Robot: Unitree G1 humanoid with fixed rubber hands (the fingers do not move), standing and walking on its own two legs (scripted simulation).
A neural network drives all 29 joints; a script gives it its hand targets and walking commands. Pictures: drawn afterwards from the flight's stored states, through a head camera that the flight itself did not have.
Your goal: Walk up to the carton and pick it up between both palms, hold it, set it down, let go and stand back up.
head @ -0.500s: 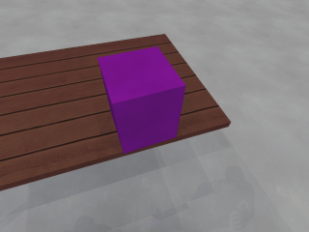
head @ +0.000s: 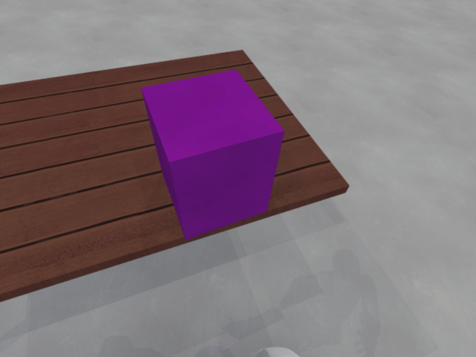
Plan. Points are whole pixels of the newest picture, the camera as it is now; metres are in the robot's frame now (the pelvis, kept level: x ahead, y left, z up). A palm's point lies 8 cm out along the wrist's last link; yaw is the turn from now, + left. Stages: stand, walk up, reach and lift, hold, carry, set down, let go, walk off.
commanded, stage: walk up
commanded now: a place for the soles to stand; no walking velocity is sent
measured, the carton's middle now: (210, 155) +0.49 +0.03 +0.03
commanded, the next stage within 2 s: none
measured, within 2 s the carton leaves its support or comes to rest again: neither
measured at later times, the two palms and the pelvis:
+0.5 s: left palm out of the picture +0.11 +0.13 -0.13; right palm (440, 328) +0.17 -0.41 -0.13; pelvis +0.08 -0.14 -0.01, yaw +7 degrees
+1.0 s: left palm out of the picture +0.07 +0.17 -0.13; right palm (418, 323) +0.17 -0.35 -0.09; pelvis +0.05 -0.10 +0.00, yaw +20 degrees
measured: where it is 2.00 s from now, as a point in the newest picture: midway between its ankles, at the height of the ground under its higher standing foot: outside the picture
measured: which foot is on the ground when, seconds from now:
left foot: down 0.00-0.30, up 0.32-0.74, down 0.76-1.00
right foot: up 0.00-0.26, down 0.28-0.78, up 0.80-1.00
